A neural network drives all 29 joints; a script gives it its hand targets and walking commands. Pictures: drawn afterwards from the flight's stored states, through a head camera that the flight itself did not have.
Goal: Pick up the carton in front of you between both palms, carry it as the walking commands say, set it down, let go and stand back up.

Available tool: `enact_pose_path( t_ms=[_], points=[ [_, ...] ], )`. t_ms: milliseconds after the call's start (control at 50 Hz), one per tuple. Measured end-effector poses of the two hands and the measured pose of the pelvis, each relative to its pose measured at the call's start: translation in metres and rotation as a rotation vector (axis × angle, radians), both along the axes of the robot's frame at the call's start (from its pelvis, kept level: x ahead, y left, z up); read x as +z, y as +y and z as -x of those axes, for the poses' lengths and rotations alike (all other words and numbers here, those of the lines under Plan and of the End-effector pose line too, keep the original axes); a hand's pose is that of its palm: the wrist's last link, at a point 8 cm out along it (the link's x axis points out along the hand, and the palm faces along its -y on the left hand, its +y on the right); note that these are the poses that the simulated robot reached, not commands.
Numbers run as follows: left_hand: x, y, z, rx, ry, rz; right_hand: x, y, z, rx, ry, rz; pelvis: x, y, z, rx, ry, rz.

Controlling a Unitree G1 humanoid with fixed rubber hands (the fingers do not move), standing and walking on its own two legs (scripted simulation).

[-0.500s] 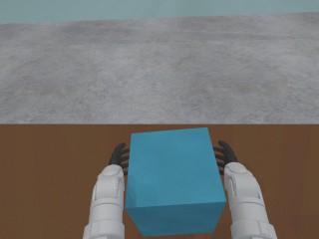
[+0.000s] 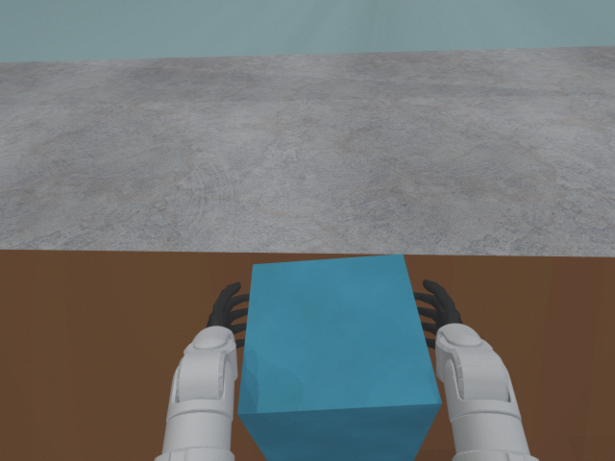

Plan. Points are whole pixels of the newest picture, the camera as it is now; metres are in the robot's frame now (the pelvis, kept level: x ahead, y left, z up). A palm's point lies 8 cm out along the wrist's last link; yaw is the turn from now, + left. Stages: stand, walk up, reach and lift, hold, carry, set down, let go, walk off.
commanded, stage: hold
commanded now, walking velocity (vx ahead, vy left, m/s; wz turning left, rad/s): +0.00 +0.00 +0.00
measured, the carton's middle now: (335, 367) +0.28 +0.00 -0.03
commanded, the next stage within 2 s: carry in 1.22 s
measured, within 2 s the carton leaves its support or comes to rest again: neither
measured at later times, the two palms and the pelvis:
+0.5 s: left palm (222, 336) +0.27 +0.15 +0.05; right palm (452, 331) +0.28 -0.15 +0.05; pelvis -0.02 -0.01 +0.00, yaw +0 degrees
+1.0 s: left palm (221, 334) +0.28 +0.15 +0.05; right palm (447, 328) +0.29 -0.15 +0.05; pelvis -0.01 +0.00 +0.00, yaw +0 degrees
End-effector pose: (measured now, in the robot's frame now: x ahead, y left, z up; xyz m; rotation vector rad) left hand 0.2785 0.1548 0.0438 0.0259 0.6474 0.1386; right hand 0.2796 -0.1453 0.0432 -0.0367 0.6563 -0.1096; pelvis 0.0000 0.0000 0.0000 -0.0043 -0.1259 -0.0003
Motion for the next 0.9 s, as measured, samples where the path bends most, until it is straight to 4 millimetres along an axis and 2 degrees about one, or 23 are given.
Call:
enact_pose_path(
  t_ms=[400,700,900],
  points=[
    [0.006,-0.004,0.004,0.016,-0.001,0.017,0.007,-0.004,0.003,-0.021,-0.003,-0.032,-0.003,-0.004,0.018,0.003,-0.039,-0.001],
    [0.009,-0.004,0.001,0.021,-0.003,0.004,0.009,-0.004,-0.005,-0.005,-0.006,-0.033,-0.002,-0.008,0.013,0.003,-0.032,-0.003],
    [0.004,-0.003,-0.002,0.011,0.012,-0.001,0.005,-0.003,-0.006,0.001,0.009,-0.014,0.0,-0.007,0.008,0.003,-0.014,-0.001]
  ],
)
